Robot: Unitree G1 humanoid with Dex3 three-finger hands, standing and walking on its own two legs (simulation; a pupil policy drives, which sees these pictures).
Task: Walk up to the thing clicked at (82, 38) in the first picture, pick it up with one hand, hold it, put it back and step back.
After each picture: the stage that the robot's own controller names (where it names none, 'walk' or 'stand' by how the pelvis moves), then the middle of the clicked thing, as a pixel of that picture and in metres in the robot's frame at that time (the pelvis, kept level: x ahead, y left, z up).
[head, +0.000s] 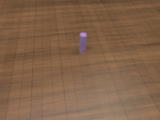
stand; (82, 43) +1.29 -0.05 -0.65
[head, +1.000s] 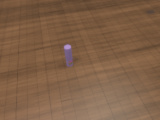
walk; (68, 56) +1.14 +0.19 -0.64
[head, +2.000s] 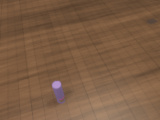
walk; (59, 92) +0.68 +0.23 -0.65
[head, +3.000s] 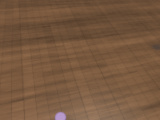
stand; out of the picture +0.46 +0.11 -0.63
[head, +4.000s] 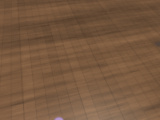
stand; out of the picture +0.41 +0.13 -0.65
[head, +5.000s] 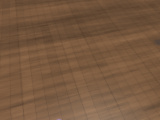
stand; out of the picture +0.40 +0.14 -0.66
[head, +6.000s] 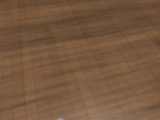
stand; out of the picture +0.41 +0.13 -0.66
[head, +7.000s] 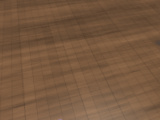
stand; out of the picture +0.40 +0.13 -0.66
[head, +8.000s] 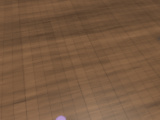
go down; out of the picture +0.40 +0.13 -0.65
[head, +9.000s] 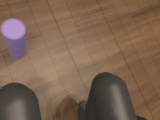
go down; (16, 42) +0.50 +0.17 -0.24
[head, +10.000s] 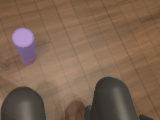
approach; (26, 49) +0.49 +0.16 -0.26
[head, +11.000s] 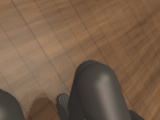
close in; out of the picture +0.48 +0.20 -0.17
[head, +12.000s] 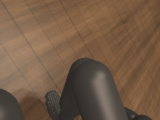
close; out of the picture +0.48 +0.22 -0.17
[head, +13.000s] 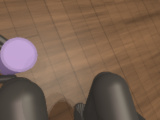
lift; (12, 61) +0.37 +0.19 -0.08
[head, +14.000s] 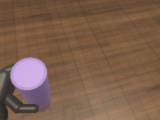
lift; (36, 91) +0.30 +0.13 +0.07
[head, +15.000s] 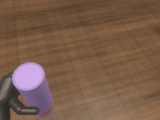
hold; (38, 95) +0.30 +0.13 +0.05
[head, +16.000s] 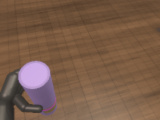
hold; (42, 93) +0.30 +0.12 +0.04
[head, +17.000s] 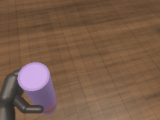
crouch; (42, 93) +0.30 +0.12 +0.04
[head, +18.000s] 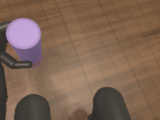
crouch; (29, 49) +0.43 +0.13 -0.03
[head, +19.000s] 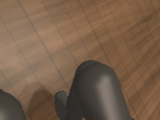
lower; out of the picture +0.45 +0.21 -0.17
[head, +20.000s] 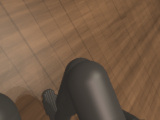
lower; out of the picture +0.46 +0.21 -0.18
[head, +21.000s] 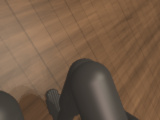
lower; out of the picture +0.46 +0.21 -0.17
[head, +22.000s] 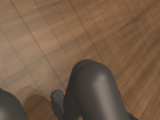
lower; out of the picture +0.45 +0.20 -0.16
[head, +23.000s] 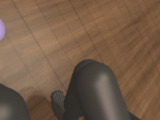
loosen; out of the picture +0.44 +0.17 -0.16
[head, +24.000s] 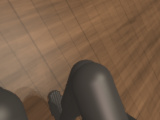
withdraw; out of the picture +0.45 +0.19 -0.18
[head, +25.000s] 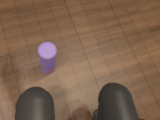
walk; (47, 60) +0.47 +0.12 -0.28
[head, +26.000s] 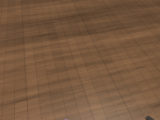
stand; out of the picture +0.39 +0.09 -0.59
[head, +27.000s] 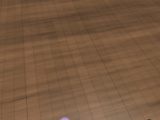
stand; out of the picture +0.40 +0.09 -0.60
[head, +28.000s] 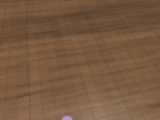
stand; out of the picture +0.40 +0.09 -0.62
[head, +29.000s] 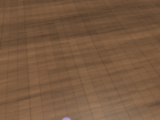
walk; out of the picture +0.41 +0.09 -0.65
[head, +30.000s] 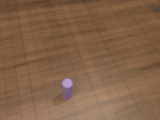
walk; (67, 89) +0.55 +0.07 -0.63
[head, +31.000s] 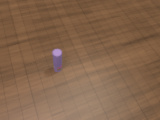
walk; (57, 61) +0.79 +0.14 -0.63
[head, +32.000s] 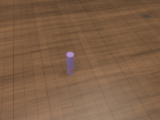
stand; (70, 63) +1.03 +0.10 -0.64
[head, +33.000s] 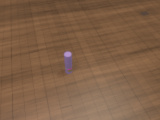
stand; (68, 63) +1.03 +0.11 -0.66
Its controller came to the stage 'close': yes
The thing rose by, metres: 0.70
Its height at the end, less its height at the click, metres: +0.00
